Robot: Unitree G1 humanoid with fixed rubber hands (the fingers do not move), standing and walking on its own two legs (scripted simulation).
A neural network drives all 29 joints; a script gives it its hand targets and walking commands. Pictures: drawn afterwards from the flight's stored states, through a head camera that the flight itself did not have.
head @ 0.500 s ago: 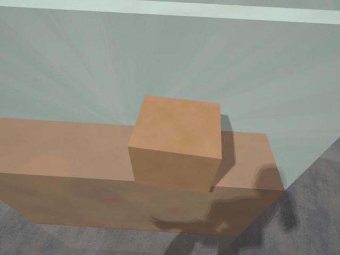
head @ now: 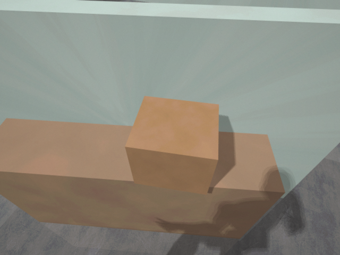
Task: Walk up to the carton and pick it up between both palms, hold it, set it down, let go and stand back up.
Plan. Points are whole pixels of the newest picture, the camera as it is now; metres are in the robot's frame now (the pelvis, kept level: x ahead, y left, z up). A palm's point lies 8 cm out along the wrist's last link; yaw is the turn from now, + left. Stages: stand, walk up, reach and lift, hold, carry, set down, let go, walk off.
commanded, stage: walk up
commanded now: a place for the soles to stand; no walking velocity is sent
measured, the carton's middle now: (175, 145) +0.48 +0.00 -0.07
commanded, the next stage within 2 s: reach and lift in 1.06 s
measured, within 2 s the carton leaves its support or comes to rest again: neither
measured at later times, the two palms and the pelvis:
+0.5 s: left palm out of the picture +0.08 +0.29 -0.10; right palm out of the picture +0.10 -0.33 -0.10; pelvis +0.00 -0.02 +0.00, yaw +3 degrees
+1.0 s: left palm out of the picture +0.07 +0.30 -0.10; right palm out of the picture +0.10 -0.32 -0.10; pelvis +0.00 -0.02 +0.00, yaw +3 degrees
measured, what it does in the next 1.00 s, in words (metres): stands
